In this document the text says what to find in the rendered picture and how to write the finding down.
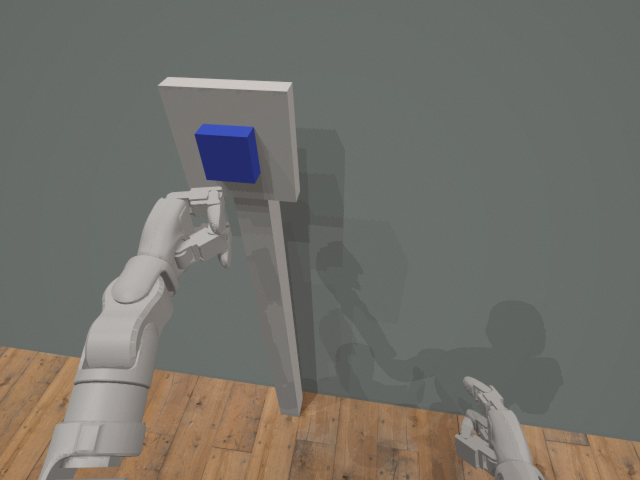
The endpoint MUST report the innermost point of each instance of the right robot hand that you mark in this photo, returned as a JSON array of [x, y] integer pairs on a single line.
[[501, 436]]

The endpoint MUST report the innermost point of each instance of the panel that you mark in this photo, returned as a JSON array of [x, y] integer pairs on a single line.
[[268, 106]]

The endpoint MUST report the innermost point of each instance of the left robot forearm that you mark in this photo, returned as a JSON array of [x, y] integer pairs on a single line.
[[103, 421]]

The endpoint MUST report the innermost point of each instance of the left robot hand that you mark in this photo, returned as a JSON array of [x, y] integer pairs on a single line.
[[169, 233]]

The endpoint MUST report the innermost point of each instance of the button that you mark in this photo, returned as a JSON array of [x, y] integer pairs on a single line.
[[228, 153]]

